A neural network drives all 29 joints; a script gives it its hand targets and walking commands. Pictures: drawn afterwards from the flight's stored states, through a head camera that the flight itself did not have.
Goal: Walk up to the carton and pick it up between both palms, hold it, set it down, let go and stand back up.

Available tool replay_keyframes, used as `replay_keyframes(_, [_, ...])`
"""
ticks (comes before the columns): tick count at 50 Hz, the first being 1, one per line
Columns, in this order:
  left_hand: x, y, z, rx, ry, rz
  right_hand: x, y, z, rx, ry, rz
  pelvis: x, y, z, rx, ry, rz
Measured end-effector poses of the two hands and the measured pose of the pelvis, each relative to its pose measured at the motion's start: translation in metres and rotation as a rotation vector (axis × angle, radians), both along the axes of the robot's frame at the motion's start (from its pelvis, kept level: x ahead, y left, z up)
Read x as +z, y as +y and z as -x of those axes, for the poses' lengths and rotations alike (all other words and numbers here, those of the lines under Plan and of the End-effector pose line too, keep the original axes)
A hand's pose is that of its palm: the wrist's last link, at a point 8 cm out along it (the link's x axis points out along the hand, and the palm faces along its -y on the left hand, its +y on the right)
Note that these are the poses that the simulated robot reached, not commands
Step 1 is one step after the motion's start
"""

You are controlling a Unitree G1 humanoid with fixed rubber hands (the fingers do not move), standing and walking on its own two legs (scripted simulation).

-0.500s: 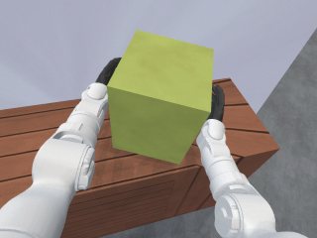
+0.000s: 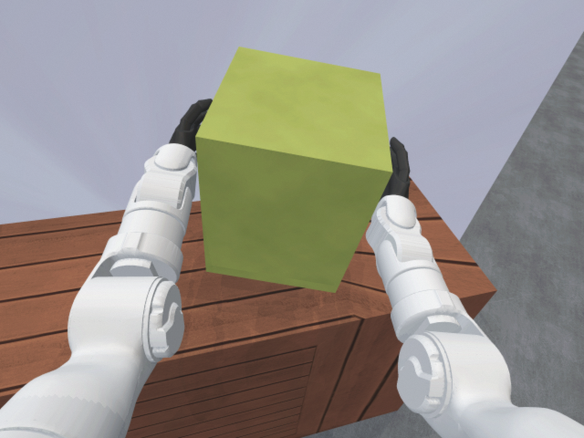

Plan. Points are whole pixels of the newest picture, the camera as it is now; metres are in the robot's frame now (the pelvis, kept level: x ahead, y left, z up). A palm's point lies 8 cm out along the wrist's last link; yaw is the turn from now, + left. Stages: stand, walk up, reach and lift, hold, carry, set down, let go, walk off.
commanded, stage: reach and lift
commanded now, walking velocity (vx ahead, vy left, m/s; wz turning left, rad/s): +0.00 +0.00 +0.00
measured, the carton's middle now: (289, 176) +0.42 -0.03 +0.16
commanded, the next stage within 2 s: hold in 1.94 s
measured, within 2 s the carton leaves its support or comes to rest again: neither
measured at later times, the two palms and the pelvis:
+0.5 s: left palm (182, 159) +0.40 +0.12 +0.21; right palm (402, 181) +0.37 -0.17 +0.18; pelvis -0.01 -0.03 +0.00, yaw +1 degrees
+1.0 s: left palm (175, 176) +0.37 +0.12 +0.21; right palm (407, 171) +0.37 -0.17 +0.20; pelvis -0.01 -0.04 +0.00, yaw +2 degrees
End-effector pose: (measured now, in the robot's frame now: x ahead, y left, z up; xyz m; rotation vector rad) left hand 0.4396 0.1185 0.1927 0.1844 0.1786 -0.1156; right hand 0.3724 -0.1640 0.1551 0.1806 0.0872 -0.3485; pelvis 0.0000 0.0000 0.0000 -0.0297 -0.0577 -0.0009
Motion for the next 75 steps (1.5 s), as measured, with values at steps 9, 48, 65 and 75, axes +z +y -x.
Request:
replay_keyframes(9, [-0.003,-0.004,0.018,0.046,0.017,0.021,0.002,-0.006,0.007,0.039,0.018,0.014,0.0,-0.01,0.007,-0.001,-0.036,-0.006])
replay_keyframes(48, [0.014,0.002,0.07,0.233,-0.001,0.105,0.045,-0.007,0.006,0.221,0.014,0.095,-0.002,-0.036,0.014,0.032,-0.059,-0.008])
replay_keyframes(65, [0.034,0.0,0.076,0.263,0.01,0.14,0.073,-0.009,0.003,0.247,0.031,0.089,-0.002,-0.046,0.015,0.041,-0.039,-0.014])
replay_keyframes(75, [0.044,0.002,0.072,0.256,0.008,0.147,0.085,-0.008,0.001,0.246,0.035,0.094,-0.002,-0.046,0.01,0.041,-0.04,-0.012])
